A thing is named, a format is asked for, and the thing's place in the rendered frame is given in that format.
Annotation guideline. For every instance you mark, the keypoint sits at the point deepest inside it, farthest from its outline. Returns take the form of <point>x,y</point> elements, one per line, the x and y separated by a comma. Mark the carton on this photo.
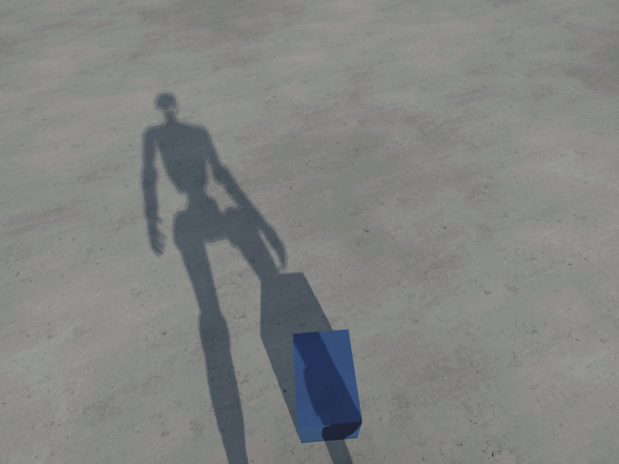
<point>327,400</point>

